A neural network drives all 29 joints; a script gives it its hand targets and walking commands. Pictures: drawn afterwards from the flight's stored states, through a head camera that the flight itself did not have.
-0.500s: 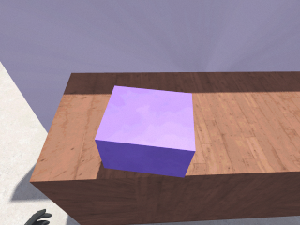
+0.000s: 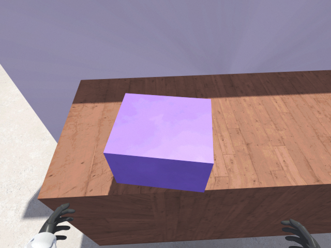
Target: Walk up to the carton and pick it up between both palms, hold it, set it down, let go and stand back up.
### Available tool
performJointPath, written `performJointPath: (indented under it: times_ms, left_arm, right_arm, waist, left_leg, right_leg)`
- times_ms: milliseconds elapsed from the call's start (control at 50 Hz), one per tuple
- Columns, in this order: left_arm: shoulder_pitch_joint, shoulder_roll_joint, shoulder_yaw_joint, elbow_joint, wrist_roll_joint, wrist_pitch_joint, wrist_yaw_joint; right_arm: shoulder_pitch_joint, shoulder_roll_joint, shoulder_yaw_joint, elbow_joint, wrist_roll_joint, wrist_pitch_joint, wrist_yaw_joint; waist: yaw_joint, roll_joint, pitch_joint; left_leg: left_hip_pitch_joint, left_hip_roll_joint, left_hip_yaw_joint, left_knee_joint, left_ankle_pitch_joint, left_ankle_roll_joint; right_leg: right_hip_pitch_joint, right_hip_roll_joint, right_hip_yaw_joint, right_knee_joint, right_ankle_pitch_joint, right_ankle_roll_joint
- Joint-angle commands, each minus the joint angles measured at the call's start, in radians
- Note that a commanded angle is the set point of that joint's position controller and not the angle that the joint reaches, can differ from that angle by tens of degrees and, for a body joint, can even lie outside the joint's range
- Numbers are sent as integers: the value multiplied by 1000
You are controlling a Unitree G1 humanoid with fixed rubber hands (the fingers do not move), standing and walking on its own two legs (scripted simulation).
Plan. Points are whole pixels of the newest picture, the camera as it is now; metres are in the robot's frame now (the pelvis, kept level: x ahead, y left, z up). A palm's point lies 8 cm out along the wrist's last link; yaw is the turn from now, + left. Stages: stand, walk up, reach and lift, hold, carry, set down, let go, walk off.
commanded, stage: reach and lift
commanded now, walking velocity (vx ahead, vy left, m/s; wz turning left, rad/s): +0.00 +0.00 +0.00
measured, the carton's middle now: (163, 141) +0.41 +0.00 +0.00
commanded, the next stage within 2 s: none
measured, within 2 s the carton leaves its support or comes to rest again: neither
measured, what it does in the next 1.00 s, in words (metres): stands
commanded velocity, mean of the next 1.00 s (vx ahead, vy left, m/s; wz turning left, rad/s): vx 0.00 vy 0.00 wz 0.00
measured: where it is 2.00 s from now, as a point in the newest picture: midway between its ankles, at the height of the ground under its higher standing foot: outside the picture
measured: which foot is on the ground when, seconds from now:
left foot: down 0.00-1.00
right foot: down 0.00-1.00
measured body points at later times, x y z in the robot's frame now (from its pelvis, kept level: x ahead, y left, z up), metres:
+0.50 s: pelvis +0.00 +0.01 +0.02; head -0.02 +0.01 +0.47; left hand +0.18 +0.27 -0.02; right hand +0.17 -0.27 -0.03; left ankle -0.03 +0.12 -0.72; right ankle +0.06 -0.12 -0.72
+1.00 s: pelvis +0.01 +0.02 +0.02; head -0.01 +0.01 +0.47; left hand +0.20 +0.26 +0.02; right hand +0.19 -0.22 +0.02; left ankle -0.03 +0.12 -0.72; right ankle +0.06 -0.12 -0.72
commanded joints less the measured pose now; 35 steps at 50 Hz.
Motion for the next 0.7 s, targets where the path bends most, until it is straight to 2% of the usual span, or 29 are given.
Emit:
performJointPath:
  times_ms: [0,40,60,80,100,120,140,160,180,220,260,280,300,320,340,380,400,440,460,480,500,540,560,580,600,620,640,660,680]
  left_arm:
    - [27,124,147,-188,-7,-52,-3]
    - [48,106,135,-182,-8,-57,-4]
    - [59,87,107,-203,-20,-76,-5]
    - [61,97,127,-196,-25,-85,-6]
    - [58,104,121,-221,-27,-96,0]
    - [50,98,105,-239,-39,-109,6]
    - [64,76,91,-222,-49,-107,4]
    - [64,72,83,-253,-56,-108,10]
    - [92,55,61,-243,-68,-108,7]
    - [56,72,75,-275,-66,-132,20]
    - [66,53,44,-277,-86,-150,20]
    - [76,63,71,-291,-78,-164,20]
    - [97,49,49,-285,-86,-167,19]
    - [95,50,49,-295,-93,-177,15]
    - [106,45,41,-292,-97,-180,14]
    - [95,70,64,-305,-95,-203,5]
    - [94,84,62,-330,-104,-216,5]
    - [121,81,62,-311,-108,-231,-8]
    - [133,73,46,-322,-121,-237,-12]
    - [139,79,56,-317,-119,-242,-12]
    - [152,83,53,-303,-141,-247,-24]
    - [160,93,74,-354,-140,-259,-26]
    - [159,103,75,-361,-151,-267,-27]
    - [146,103,67,-357,-162,-276,-35]
    - [160,126,66,-358,-183,-282,-40]
    - [167,111,65,-365,-183,-286,-44]
    - [154,133,99,-345,-175,-288,-45]
    - [185,112,73,-368,-191,-285,-51]
    - [168,143,101,-366,-186,-293,-56]
  right_arm:
    - [55,-54,-17,-125,2,-15,-11]
    - [73,-50,-1,-143,17,-7,-6]
    - [80,-29,3,-156,25,-8,-4]
    - [81,-26,13,-182,28,-12,-7]
    - [67,-38,9,-187,23,-12,-3]
    - [72,-34,-15,-198,23,-13,-3]
    - [65,-30,-18,-184,28,-6,-4]
    - [82,-16,-5,-206,41,-3,6]
    - [97,-25,-6,-228,42,6,6]
    - [72,-19,-2,-231,49,13,6]
    - [60,-17,-11,-266,57,23,7]
    - [59,-22,-4,-271,57,28,3]
    - [71,7,1,-273,63,29,1]
    - [79,24,3,-292,61,32,1]
    - [78,26,8,-302,70,32,-5]
    - [95,58,21,-317,69,43,-15]
    - [98,56,16,-336,78,46,-20]
    - [115,87,35,-377,90,47,-35]
    - [125,86,27,-398,86,54,-37]
    - [124,91,29,-411,87,54,-43]
    - [127,112,51,-439,94,58,-55]
    - [149,132,62,-457,103,69,-65]
    - [150,131,46,-489,110,69,-71]
    - [149,134,47,-518,104,77,-77]
    - [145,156,64,-582,115,79,-84]
    - [167,162,71,-596,117,78,-86]
    - [152,173,92,-613,125,93,-93]
    - [187,185,101,-628,122,105,-97]
    - [199,192,112,-638,132,113,-108]
  waist:
    - [-12,-136,-95]
    - [-18,-117,-111]
    - [-5,-104,-103]
    - [7,-138,-117]
    - [3,-125,-123]
    - [-1,-84,-105]
    - [-13,-66,-104]
    - [0,-24,-108]
    - [-8,-40,-99]
    - [-4,27,-91]
    - [-10,53,-89]
    - [-11,35,-108]
    - [-17,43,-98]
    - [-10,17,-85]
    - [-14,25,-71]
    - [2,12,-68]
    - [-14,16,-91]
    - [5,-10,-84]
    - [-10,-18,-78]
    - [0,5,-62]
    - [10,-37,-60]
    - [20,2,-66]
    - [10,-14,-61]
    - [9,-28,-48]
    - [16,-49,-72]
    - [14,-48,-80]
    - [41,-52,-62]
    - [33,-33,-42]
    - [33,-35,-59]
  left_leg:
    - [-75,-25,34,-262,249,11]
    - [-51,-18,36,-290,274,7]
    - [-54,-21,36,-312,284,-1]
    - [-36,-32,46,-314,297,4]
    - [-38,-22,36,-332,298,4]
    - [-47,-17,40,-357,274,-12]
    - [-66,-4,36,-376,245,-5]
    - [-62,-6,35,-391,257,-13]
    - [-64,-2,46,-411,250,-9]
    - [-162,23,34,-457,165,-1]
    - [-288,52,25,-515,100,18]
    - [-277,42,34,-508,147,20]
    - [-263,37,29,-500,160,11]
    - [-240,29,34,-498,168,7]
    - [-236,22,38,-496,149,3]
    - [-227,0,57,-481,194,0]
    - [-210,4,49,-483,187,-4]
    - [-204,2,52,-480,182,12]
    - [-203,12,39,-494,175,9]
    - [-182,-7,57,-490,188,5]
    - [-138,-25,70,-462,248,-1]
    - [-94,-33,66,-461,291,-10]
    - [-103,-24,52,-467,288,-8]
    - [-101,-32,57,-470,247,-4]
    - [-62,-38,65,-454,276,-2]
    - [-66,-31,51,-465,279,-1]
    - [-79,-37,51,-460,243,2]
    - [-63,-24,46,-468,257,2]
    - [-59,-37,48,-451,286,5]
  right_leg:
    - [387,-26,-59,-193,333,-25]
    - [397,-14,-70,-212,317,-34]
    - [422,-15,-74,-228,323,-39]
    - [418,-22,-62,-249,333,-35]
    - [428,-15,-65,-253,318,-39]
    - [434,-6,-80,-262,265,-42]
    - [448,5,-92,-259,235,-45]
    - [454,-4,-81,-274,237,-57]
    - [470,9,-89,-281,230,-49]
    - [549,14,-95,-254,220,-41]
    - [668,31,-96,-224,257,-25]
    - [684,25,-88,-236,269,-25]
    - [676,19,-85,-246,275,-31]
    - [637,24,-85,-255,253,-28]
    - [625,21,-86,-258,245,-26]
    - [632,1,-63,-279,229,-28]
    - [632,5,-65,-283,223,-30]
    - [637,1,-58,-282,218,-24]
    - [639,13,-70,-278,226,-25]
    - [630,7,-63,-297,207,-21]
    - [601,-22,-43,-327,204,-28]
    - [590,-20,-42,-339,214,-28]
    - [578,-13,-49,-333,206,-29]
    - [567,-22,-42,-349,168,-29]
    - [543,-31,-38,-361,179,-19]
    - [554,-25,-47,-355,179,-25]
    - [541,-35,-35,-365,138,-21]
    - [533,-31,-38,-363,155,-31]
    - [531,-39,-35,-362,174,-20]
